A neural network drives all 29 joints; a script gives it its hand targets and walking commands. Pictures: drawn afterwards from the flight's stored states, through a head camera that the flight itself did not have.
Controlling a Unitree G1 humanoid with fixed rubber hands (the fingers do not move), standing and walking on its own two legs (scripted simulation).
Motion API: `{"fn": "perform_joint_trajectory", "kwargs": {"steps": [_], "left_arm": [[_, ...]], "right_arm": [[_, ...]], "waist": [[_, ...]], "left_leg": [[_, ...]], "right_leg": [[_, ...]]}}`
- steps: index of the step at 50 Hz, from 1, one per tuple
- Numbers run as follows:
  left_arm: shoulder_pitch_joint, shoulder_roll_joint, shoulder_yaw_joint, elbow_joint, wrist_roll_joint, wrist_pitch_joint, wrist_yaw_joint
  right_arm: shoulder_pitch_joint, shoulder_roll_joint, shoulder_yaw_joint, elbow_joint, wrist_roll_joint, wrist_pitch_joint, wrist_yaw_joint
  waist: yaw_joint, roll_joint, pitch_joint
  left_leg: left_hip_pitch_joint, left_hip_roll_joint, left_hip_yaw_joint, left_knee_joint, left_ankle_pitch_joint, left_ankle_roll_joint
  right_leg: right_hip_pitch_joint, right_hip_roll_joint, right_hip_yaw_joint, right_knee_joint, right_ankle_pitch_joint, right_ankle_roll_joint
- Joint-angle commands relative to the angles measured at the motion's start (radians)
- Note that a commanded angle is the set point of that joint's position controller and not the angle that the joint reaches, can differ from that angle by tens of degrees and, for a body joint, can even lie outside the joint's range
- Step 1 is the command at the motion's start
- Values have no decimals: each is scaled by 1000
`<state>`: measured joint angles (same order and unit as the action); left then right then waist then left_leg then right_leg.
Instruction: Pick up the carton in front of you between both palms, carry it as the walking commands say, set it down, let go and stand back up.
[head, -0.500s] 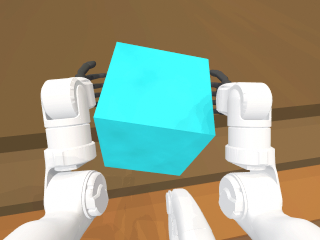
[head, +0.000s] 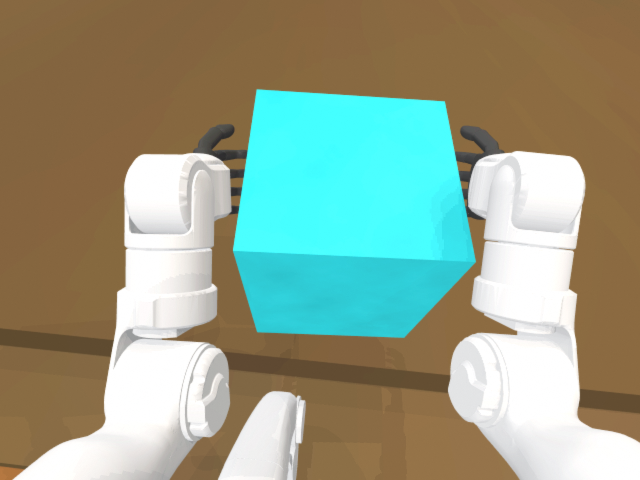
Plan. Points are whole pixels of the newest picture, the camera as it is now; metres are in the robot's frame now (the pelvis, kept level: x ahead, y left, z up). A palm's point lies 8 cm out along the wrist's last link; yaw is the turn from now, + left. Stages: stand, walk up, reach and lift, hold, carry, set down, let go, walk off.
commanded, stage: carry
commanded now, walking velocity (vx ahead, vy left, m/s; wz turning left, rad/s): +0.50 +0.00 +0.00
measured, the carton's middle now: (340, 230) +0.40 +0.03 +0.09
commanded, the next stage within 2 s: none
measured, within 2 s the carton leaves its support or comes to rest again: neither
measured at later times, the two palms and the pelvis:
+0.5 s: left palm out of the picture +0.71 +0.20 +0.27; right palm out of the picture +0.67 -0.08 +0.28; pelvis +0.30 +0.11 +0.13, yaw -2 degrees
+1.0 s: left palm out of the picture +0.98 +0.25 +0.46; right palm out of the picture +1.03 -0.03 +0.46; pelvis +0.61 +0.07 +0.27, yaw +1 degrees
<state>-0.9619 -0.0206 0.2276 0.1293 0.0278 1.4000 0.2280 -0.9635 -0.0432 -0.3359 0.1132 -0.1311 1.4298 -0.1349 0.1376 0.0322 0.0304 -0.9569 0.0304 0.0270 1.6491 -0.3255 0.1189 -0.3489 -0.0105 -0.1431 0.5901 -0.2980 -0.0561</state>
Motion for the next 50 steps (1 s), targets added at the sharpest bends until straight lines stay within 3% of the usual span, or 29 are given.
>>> {"fn": "perform_joint_trajectory", "kwargs": {"steps": [1,3,6,7,8,10,11,12,13,14,15,17,19,22,23,25,28,30,32,33,34,35,36,37,38,40,41,45,50], "left_arm": [[-828,-1078,-472,-102,-486,-7,-324],[-825,-1062,-455,-24,-469,4,-327],[-859,-1024,-399,-7,-457,-11,-343],[-894,-1014,-366,-16,-454,-18,-351],[-945,-1012,-334,-2,-456,-18,-360],[-967,-1058,-295,61,-453,-10,-369],[-986,-1063,-272,71,-440,-10,-372],[-1010,-1080,-257,91,-415,-12,-367],[-944,-1095,-256,97,-394,-23,-360],[-905,-1096,-250,96,-382,-34,-353],[-958,-1103,-246,87,-355,-46,-336],[-989,-1095,-263,5,-348,-56,-320],[-1024,-1066,-282,-47,-354,-66,-300],[-974,-1038,-330,-96,-338,-83,-280],[-957,-1045,-352,-109,-337,-79,-273],[-926,-1035,-377,-111,-327,-70,-265],[-884,-974,-394,-74,-293,-54,-254],[-848,-976,-408,-13,-289,-40,-252],[-823,-1000,-405,51,-312,-33,-253],[-831,-1027,-410,64,-337,-29,-258],[-853,-1051,-419,54,-367,-31,-266],[-867,-1075,-422,44,-389,-37,-280],[-884,-1082,-417,29,-408,-48,-293],[-860,-1105,-421,44,-438,-54,-305],[-896,-1111,-400,13,-454,-55,-315],[-1017,-1145,-416,-55,-501,-54,-335],[-1060,-1169,-427,-71,-526,-51,-342],[-1129,-1178,-399,-92,-553,-21,-341],[-985,-1143,-307,126,-461,15,-344]], "right_arm": [[-769,1010,500,5,411,-21,185],[-761,1026,486,100,421,-2,191],[-746,1056,450,215,420,-3,204],[-748,1060,422,243,411,-9,206],[-740,1080,404,271,415,-12,206],[-706,1147,379,350,426,-17,210],[-714,1170,385,344,441,-28,214],[-772,1191,395,305,461,-42,217],[-764,1239,399,284,505,-54,227],[-767,1237,419,236,536,-84,233],[-833,1253,414,183,551,-87,243],[-916,1277,445,72,580,-99,259],[-945,1311,468,44,604,-98,270],[-893,1322,496,35,588,-91,274],[-898,1315,501,29,587,-87,272],[-874,1277,513,12,565,-75,265],[-840,1232,525,31,547,-56,268],[-830,1207,508,79,535,-46,274],[-801,1181,474,148,518,-35,281],[-792,1166,454,176,496,-34,281],[-776,1156,435,204,477,-33,283],[-748,1151,421,230,455,-35,285],[-722,1188,406,248,437,-41,288],[-720,1129,365,251,427,-45,283],[-752,1128,370,230,415,-51,274],[-825,1098,355,140,406,-60,255],[-859,1075,355,107,401,-63,243],[-903,1019,364,46,395,-51,208],[-823,1021,361,165,363,-14,203]], "waist": [[2,-188,-577],[101,-116,-487],[49,-153,-397],[-13,-140,-399],[-76,-214,-379],[-201,-392,-527],[-303,-365,-644],[-353,-175,-789],[-302,-56,-731],[-255,361,-866],[-255,167,-880],[-229,59,-719],[-199,80,-632],[-212,0,-587],[-234,21,-598],[-281,33,-594],[-243,-7,-483],[-201,74,-464],[-123,202,-565],[-65,285,-628],[4,305,-685],[52,199,-725],[0,-138,-871],[-1,-294,-947],[-18,-200,-880],[-37,-57,-695],[-64,-56,-644],[-53,-28,-616],[-58,-138,-613]], "left_leg": [[-503,41,-116,382,-272,12],[-909,35,-116,493,-444,11],[-724,100,-70,152,-472,7],[-342,118,2,-180,-328,-1],[89,88,85,-451,-139,-9],[486,-44,243,-448,68,21],[629,-119,266,-610,149,16],[906,-127,147,-865,288,27],[1085,28,-208,-1122,427,53],[1190,307,-743,-1161,1084,269],[1244,266,-650,-1033,1004,247],[1132,230,-561,-1032,464,159],[1101,221,-473,-1101,253,116],[1189,281,-430,-1178,368,137],[1227,288,-409,-1190,470,167],[1413,330,-429,-1210,449,182],[1250,211,-232,-1354,349,108],[971,151,-44,-1486,619,88],[907,134,86,-1342,1419,52],[974,148,89,-1182,1598,19],[1032,152,105,-974,1594,-15],[917,99,76,-724,1289,-45],[509,-72,10,-288,308,-109],[419,-175,-175,98,55,-91],[306,-138,-227,195,39,-71],[142,-62,-169,139,-6,-34],[123,-33,-165,93,-18,-24],[117,5,-107,-196,-161,-29],[314,38,-20,-717,132,-49]], "right_leg": [[785,-376,559,-162,334,-284],[1101,-393,632,-138,439,-294],[885,-312,458,-302,254,-188],[577,-244,289,-423,226,-145],[243,-176,149,-545,254,-119],[179,-191,-31,-305,1289,-108],[263,-166,-60,16,1573,-60],[241,-110,-17,412,1458,23],[-73,-25,87,641,376,83],[-293,184,246,1196,-34,135],[-364,122,379,1346,12,68],[-546,48,304,1308,21,-4],[-614,11,284,1230,29,-36],[-741,-10,208,1120,-120,-58],[-805,-1,149,1237,-148,-72],[-1093,-28,185,1442,-275,-89],[-1012,-54,41,1108,-215,-59],[-581,-35,-43,734,-88,-85],[-202,82,-139,550,70,-113],[-101,116,-147,449,88,-112],[14,128,-130,261,138,-100],[239,107,-9,72,192,-82],[584,-243,636,-3,449,-276],[590,-296,900,-60,654,-395],[585,-251,792,-3,586,-359],[458,-231,692,-25,302,-263],[408,-216,640,-50,233,-245],[358,-243,509,-91,220,-227],[277,-218,277,-137,323,-188]]}}
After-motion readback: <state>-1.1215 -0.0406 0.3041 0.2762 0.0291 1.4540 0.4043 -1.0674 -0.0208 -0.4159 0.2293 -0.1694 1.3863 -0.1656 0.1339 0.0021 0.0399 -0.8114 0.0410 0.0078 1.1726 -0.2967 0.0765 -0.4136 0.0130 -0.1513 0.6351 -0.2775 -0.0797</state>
